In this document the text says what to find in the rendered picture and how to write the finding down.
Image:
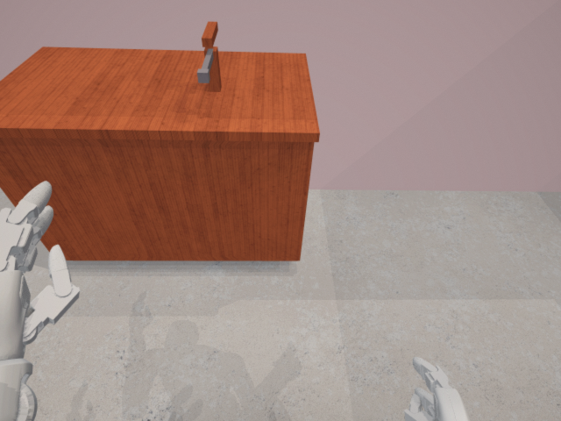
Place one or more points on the counter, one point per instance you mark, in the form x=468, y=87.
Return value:
x=146, y=163

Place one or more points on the left robot hand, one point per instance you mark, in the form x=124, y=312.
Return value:
x=20, y=231

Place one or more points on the right robot hand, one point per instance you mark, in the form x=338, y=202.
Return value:
x=445, y=404

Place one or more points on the tap lever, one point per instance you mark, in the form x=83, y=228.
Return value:
x=203, y=74

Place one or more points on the left robot forearm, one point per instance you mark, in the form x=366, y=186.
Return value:
x=17, y=400

